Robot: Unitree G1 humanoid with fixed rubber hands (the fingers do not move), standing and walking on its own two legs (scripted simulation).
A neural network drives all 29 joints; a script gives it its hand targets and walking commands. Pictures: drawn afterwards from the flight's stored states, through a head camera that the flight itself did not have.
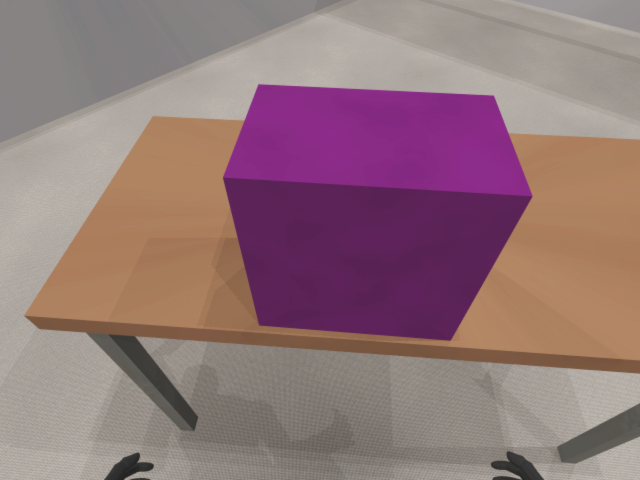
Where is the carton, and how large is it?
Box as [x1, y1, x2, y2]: [223, 84, 532, 340]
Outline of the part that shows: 258,84 224,173 223,179 259,325 450,340 532,196 494,97 492,95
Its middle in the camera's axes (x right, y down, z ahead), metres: +0.05 -0.03 +0.51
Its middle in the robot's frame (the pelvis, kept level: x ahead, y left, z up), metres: +0.42 -0.05 +0.10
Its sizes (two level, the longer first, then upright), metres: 0.278 0.172 0.281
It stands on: a table, 0.72 m high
